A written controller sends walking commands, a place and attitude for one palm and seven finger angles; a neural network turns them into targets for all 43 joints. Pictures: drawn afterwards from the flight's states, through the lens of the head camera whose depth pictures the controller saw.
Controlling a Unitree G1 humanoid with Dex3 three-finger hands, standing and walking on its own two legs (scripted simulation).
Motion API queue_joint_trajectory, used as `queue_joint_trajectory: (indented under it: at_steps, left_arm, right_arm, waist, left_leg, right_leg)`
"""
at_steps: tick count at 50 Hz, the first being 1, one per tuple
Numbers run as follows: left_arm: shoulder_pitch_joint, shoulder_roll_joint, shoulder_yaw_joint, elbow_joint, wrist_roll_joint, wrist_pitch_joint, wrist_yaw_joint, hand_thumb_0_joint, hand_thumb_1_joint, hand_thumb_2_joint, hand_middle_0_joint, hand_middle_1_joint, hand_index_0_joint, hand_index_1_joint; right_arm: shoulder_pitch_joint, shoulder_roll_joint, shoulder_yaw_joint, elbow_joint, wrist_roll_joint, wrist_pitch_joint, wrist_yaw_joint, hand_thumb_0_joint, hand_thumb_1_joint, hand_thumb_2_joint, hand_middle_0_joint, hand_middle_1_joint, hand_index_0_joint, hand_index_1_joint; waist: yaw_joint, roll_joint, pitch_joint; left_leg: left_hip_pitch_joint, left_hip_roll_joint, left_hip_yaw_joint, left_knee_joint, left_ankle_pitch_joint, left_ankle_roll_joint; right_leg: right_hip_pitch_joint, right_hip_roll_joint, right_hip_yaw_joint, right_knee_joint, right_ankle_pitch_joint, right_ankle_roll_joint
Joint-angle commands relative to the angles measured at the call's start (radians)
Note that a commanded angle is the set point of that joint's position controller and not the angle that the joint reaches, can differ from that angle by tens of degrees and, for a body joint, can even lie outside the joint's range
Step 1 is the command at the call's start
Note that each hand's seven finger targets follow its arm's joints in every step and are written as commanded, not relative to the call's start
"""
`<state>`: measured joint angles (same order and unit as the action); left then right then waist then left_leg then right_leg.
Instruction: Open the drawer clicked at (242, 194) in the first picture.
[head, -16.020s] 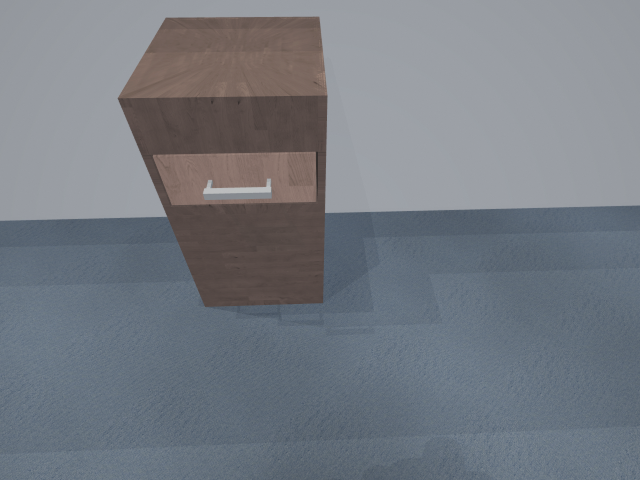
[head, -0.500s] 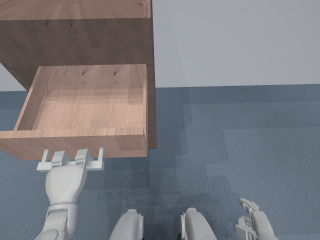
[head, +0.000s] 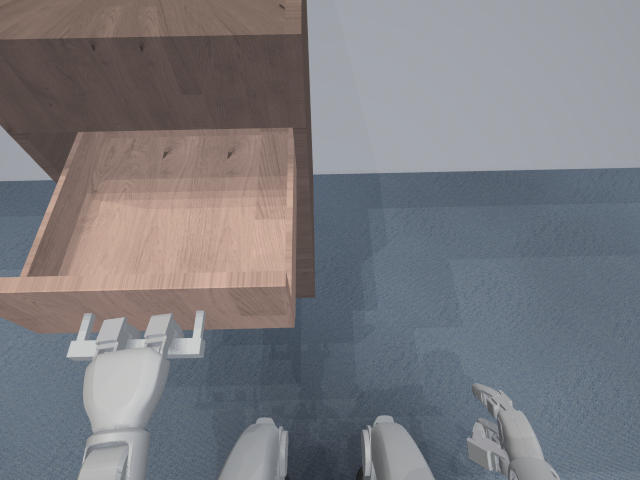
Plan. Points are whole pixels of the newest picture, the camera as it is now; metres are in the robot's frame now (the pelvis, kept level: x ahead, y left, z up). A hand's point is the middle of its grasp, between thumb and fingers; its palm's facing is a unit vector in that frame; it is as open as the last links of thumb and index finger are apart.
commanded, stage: pull the drawer open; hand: left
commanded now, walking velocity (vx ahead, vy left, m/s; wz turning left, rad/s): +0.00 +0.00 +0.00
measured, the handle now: (141, 334) +0.30 +0.25 -0.05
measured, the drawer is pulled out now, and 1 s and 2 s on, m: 0.25 0.28 0.28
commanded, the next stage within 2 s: open the thumb to release the handle in 0.76 s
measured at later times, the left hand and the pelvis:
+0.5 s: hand (146, 401) +0.22 +0.23 -0.06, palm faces -0.06 -0.06 -1.00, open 5.8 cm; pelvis +0.00 +0.00 +0.00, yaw +0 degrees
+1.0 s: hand (142, 402) +0.22 +0.24 -0.07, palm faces -0.02 -0.04 -1.00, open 5.9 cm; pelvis -0.01 -0.01 -0.01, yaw +1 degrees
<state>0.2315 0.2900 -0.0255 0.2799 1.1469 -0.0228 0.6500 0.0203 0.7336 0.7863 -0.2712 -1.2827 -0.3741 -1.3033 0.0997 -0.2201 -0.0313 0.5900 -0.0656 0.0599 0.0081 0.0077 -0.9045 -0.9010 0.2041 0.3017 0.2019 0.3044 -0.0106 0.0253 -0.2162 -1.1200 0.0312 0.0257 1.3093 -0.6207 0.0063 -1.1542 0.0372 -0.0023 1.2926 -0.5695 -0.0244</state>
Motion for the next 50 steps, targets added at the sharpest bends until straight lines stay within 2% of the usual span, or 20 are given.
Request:
queue_joint_trajectory:
  at_steps: [1,5,11,14,15,19,22,24,25,26,35,36,40,42,43,44,45,46,47,50]
  left_arm:
    - [0.154,0.143,0.108,-0.132,-0.023,0.019,0.05,0.0,0.9,0.9,-0.4,-1.35,-0.4,-1.35]
    - [0.191,0.156,0.123,-0.157,-0.021,0.011,0.052,0.0,0.9,0.9,-0.4,-1.35,-0.4,-1.35]
    - [0.222,0.154,0.127,-0.157,-0.027,0.003,0.048,0.0,0.9,0.9,-0.4,-1.35,-0.4,-1.35]
    - [0.221,0.171,0.145,-0.168,-0.03,0.002,0.05,0.0,0.9,0.9,-0.4,-1.35,-0.4,-1.35]
    - [0.221,0.167,0.141,-0.148,-0.022,0.0,0.05,0.0,0.9,0.9,-0.4,-1.35,-0.4,-1.35]
    - [0.226,0.16,0.13,-0.173,-0.025,0.001,0.05,0.0,0.9,0.9,-0.4,-1.35,-0.4,-1.35]
    - [0.237,0.156,0.122,-0.171,-0.026,-0.002,0.045,0.0,0.9,0.9,-0.4,-1.35,-0.4,-1.35]
    - [0.249,0.173,0.148,-0.173,-0.032,-0.006,0.046,0.0,0.9,0.9,-0.4,-1.35,-0.4,-1.35]
    - [0.261,0.171,0.145,-0.161,-0.026,-0.01,0.046,0.0,0.9,0.9,-0.4,-1.35,-0.4,-1.35]
    - [0.251,0.152,0.122,-0.167,-0.03,-0.01,0.044,0.0,0.9,0.9,-0.4,-1.35,-0.4,-1.35]
    - [0.303,0.192,0.179,-0.159,-0.033,-0.029,0.046,0.0,0.9,0.9,-0.4,-1.35,-0.4,-1.35]
    - [0.295,0.171,0.156,-0.16,-0.036,-0.028,0.044,0.0,0.9,0.9,-0.4,-1.35,-0.4,-1.35]
    - [0.319,0.189,0.177,-0.184,-0.03,-0.04,0.049,0.0,0.9,0.9,-0.4,-1.35,-0.4,-1.35]
    - [0.315,0.168,0.153,-0.198,-0.031,-0.039,0.046,0.0,0.9,0.9,-0.4,-1.35,-0.4,-1.35]
    - [-0.004,0.142,0.072,-0.217,-0.011,-0.032,0.056,0.0,0.9,0.9,-0.4,-1.35,-0.4,-1.35]
    - [-0.053,0.149,0.104,-0.209,-0.006,-0.038,0.065,0.0,0.83,0.87,-0.395,-1.342,-0.395,-1.342]
    - [0.004,0.166,0.124,-0.154,0.003,-0.033,0.07,0.0,0.76,0.84,-0.39,-1.335,-0.39,-1.335]
    - [0.031,0.149,0.114,-0.116,-0.003,-0.022,0.068,0.0,0.69,0.81,-0.385,-1.327,-0.385,-1.327]
    - [-0.002,0.149,0.1,-0.143,-0.009,-0.017,0.064,0.0,0.62,0.78,-0.38,-1.32,-0.38,-1.32]
    - [0.05,0.158,0.093,-0.152,-0.018,0.011,0.049,0.0,0.41,0.69,-0.365,-1.298,-0.365,-1.298]
  right_arm:
    - [-0.024,-0.123,-0.046,-0.128,-0.006,-0.038,-0.008,0.0,-0.9,-0.9,0.2,0.3,0.2,0.3]
    - [-0.028,-0.122,-0.043,-0.139,-0.006,-0.038,-0.009,0.0,-0.9,-0.9,0.2,0.3,0.2,0.3]
    - [-0.028,-0.12,-0.042,-0.142,-0.008,-0.038,-0.009,0.0,-0.9,-0.9,0.2,0.3,0.2,0.3]
    - [-0.034,-0.12,-0.039,-0.145,-0.009,-0.04,-0.009,0.0,-0.9,-0.9,0.2,0.3,0.2,0.3]
    - [-0.037,-0.119,-0.039,-0.143,-0.007,-0.038,-0.011,0.0,-0.9,-0.9,0.2,0.3,0.2,0.3]
    - [-0.035,-0.123,-0.041,-0.151,-0.009,-0.041,-0.008,0.0,-0.9,-0.9,0.2,0.3,0.2,0.3]
    - [-0.035,-0.12,-0.039,-0.15,-0.009,-0.041,-0.008,0.0,-0.9,-0.9,0.2,0.3,0.2,0.3]
    - [-0.04,-0.12,-0.04,-0.153,-0.009,-0.044,-0.011,0.0,-0.9,-0.9,0.2,0.3,0.2,0.3]
    - [-0.038,-0.118,-0.037,-0.151,-0.008,-0.042,-0.012,0.0,-0.9,-0.9,0.2,0.3,0.2,0.3]
    - [-0.037,-0.118,-0.039,-0.153,-0.009,-0.045,-0.011,0.0,-0.9,-0.9,0.2,0.3,0.2,0.3]
    - [-0.048,-0.111,-0.036,-0.151,-0.007,-0.044,-0.015,0.0,-0.9,-0.9,0.2,0.3,0.2,0.3]
    - [-0.046,-0.113,-0.038,-0.15,-0.009,-0.046,-0.014,0.0,-0.9,-0.9,0.2,0.3,0.2,0.3]
    - [-0.051,-0.11,-0.037,-0.152,-0.01,-0.045,-0.013,0.0,-0.9,-0.9,0.2,0.3,0.2,0.3]
    - [-0.05,-0.114,-0.039,-0.155,-0.013,-0.045,-0.009,0.0,-0.9,-0.9,0.2,0.3,0.2,0.3]
    - [-0.045,-0.128,-0.042,-0.123,-0.019,-0.048,-0.012,0.0,-0.9,-0.9,0.2,0.3,0.2,0.3]
    - [-0.026,-0.123,-0.05,-0.115,-0.02,-0.06,-0.02,0.0,-0.9,-0.9,0.2,0.3,0.2,0.3]
    - [-0.027,-0.128,-0.05,-0.112,-0.021,-0.066,-0.022,0.0,-0.9,-0.9,0.2,0.3,0.2,0.3]
    - [-0.02,-0.128,-0.052,-0.112,-0.018,-0.069,-0.023,0.0,-0.9,-0.9,0.2,0.3,0.2,0.3]
    - [-0.023,-0.131,-0.052,-0.112,-0.017,-0.069,-0.023,0.0,-0.9,-0.9,0.2,0.3,0.2,0.3]
    - [-0.019,-0.13,-0.049,-0.126,-0.006,-0.064,-0.026,0.0,-0.9,-0.9,0.2,0.3,0.2,0.3]
  waist:
    - [0.058,-0.016,-0.316]
    - [0.072,0.003,-0.344]
    - [0.068,-0.018,-0.313]
    - [0.072,0.0,-0.317]
    - [0.069,-0.021,-0.313]
    - [0.071,0.014,-0.311]
    - [0.066,-0.024,-0.316]
    - [0.075,-0.015,-0.308]
    - [0.076,-0.028,-0.321]
    - [0.068,-0.017,-0.297]
    - [0.09,-0.021,-0.308]
    - [0.078,-0.031,-0.293]
    - [0.092,-0.003,-0.323]
    - [0.081,-0.007,-0.312]
    - [-0.015,-0.009,-0.292]
    - [-0.005,-0.015,-0.291]
    - [0.016,-0.024,-0.31]
    - [0.02,-0.032,-0.294]
    - [0.019,-0.024,-0.331]
    - [0.041,-0.007,-0.379]
  left_leg:
    - [0.241,-0.044,-0.017,-0.139,0.421,0.013]
    - [0.249,-0.046,-0.015,-0.139,0.429,0.011]
    - [0.233,-0.044,-0.018,-0.135,0.417,0.012]
    - [0.216,-0.048,-0.015,-0.137,0.398,0.013]
    - [0.213,-0.047,-0.013,-0.131,0.386,0.012]
    - [0.231,-0.045,-0.018,-0.142,0.395,0.012]
    - [0.216,-0.046,-0.012,-0.133,0.382,0.014]
    - [0.206,-0.047,-0.014,-0.137,0.377,0.014]
    - [0.206,-0.048,-0.011,-0.131,0.379,0.014]
    - [0.202,-0.047,-0.011,-0.133,0.366,0.015]
    - [0.177,-0.053,-0.005,-0.124,0.358,0.014]
    - [0.172,-0.05,-0.008,-0.124,0.347,0.016]
    - [0.187,-0.052,-0.008,-0.121,0.373,0.013]
    - [0.196,-0.049,-0.009,-0.121,0.372,0.015]
    - [0.183,-0.037,-0.022,-0.09,0.335,0.021]
    - [0.177,-0.037,-0.025,-0.089,0.325,0.021]
    - [0.179,-0.039,-0.019,-0.089,0.32,0.02]
    - [0.185,-0.04,-0.022,-0.096,0.315,0.02]
    - [0.192,-0.041,-0.016,-0.097,0.321,0.021]
    - [0.231,-0.045,-0.014,-0.12,0.36,0.018]
  right_leg:
    - [0.247,0.006,-0.009,-0.157,0.466,-0.034]
    - [0.252,0.005,-0.009,-0.145,0.46,-0.035]
    - [0.248,0.007,-0.005,-0.149,0.468,-0.036]
    - [0.264,0.005,-0.002,-0.152,0.458,-0.038]
    - [0.244,0.005,0.002,-0.148,0.439,-0.035]
    - [0.236,0.005,-0.012,-0.152,0.423,-0.04]
    - [0.25,0.002,0.002,-0.156,0.442,-0.034]
    - [0.259,0.002,0.002,-0.158,0.439,-0.038]
    - [0.255,0.002,0.005,-0.15,0.439,-0.035]
    - [0.25,0.001,0.003,-0.16,0.434,-0.036]
    - [0.265,0.002,0.022,-0.152,0.437,-0.036]
    - [0.261,0.001,0.02,-0.158,0.437,-0.036]
    - [0.255,0.002,0.02,-0.139,0.45,-0.039]
    - [0.242,0.002,0.016,-0.147,0.449,-0.039]
    - [0.162,-0.009,0.011,-0.151,0.413,-0.024]
    - [0.152,-0.008,-0.003,-0.147,0.376,-0.023]
    - [0.153,-0.007,-0.004,-0.144,0.358,-0.022]
    - [0.153,-0.004,-0.009,-0.152,0.346,-0.026]
    - [0.173,-0.009,-0.003,-0.155,0.358,-0.022]
    - [0.229,-0.009,-0.005,-0.157,0.391,-0.025]
